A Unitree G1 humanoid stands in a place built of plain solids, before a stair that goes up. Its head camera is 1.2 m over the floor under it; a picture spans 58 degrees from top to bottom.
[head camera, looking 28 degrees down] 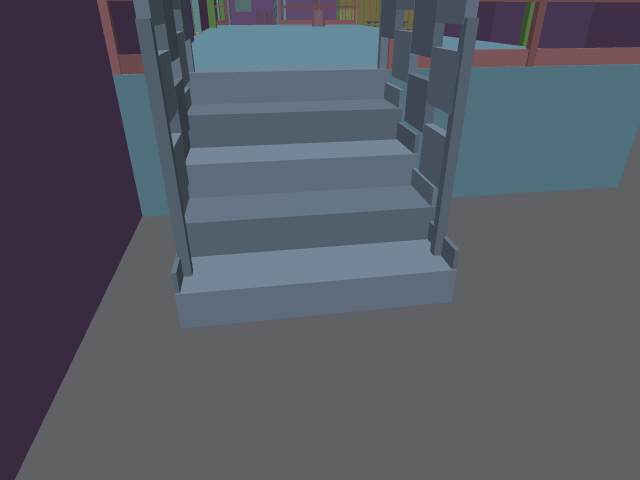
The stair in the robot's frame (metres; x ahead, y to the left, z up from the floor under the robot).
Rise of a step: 0.18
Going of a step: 0.30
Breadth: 1.22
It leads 9 degrees to the left of straight ahead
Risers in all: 5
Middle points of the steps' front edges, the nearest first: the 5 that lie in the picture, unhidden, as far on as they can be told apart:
1.55 -0.01 0.18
1.84 0.04 0.35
2.14 0.08 0.53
2.44 0.13 0.70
2.73 0.18 0.88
